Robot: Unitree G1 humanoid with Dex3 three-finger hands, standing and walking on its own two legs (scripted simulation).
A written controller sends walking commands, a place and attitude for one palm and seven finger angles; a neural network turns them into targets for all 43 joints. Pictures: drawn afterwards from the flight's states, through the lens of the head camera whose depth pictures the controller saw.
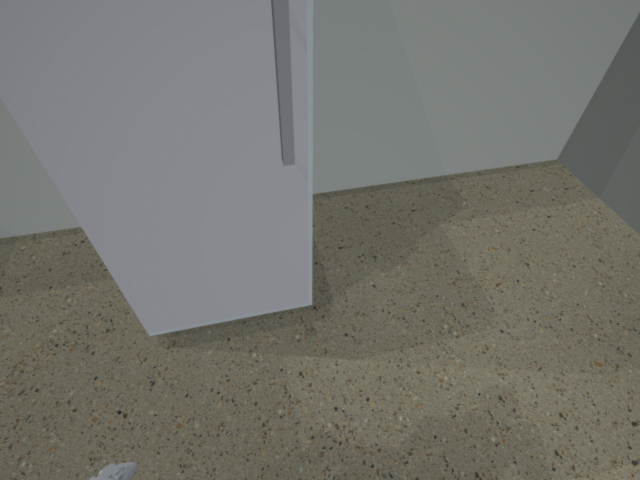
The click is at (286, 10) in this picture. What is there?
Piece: fridge door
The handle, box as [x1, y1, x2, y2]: [271, 0, 294, 165]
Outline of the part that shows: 271,0 281,153 283,164 286,165 294,164 288,0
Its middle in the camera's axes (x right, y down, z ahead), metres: -0.07 -0.29 +0.74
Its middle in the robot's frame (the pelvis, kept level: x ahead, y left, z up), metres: +0.76 +0.13 +0.13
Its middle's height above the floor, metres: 0.90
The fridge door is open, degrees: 0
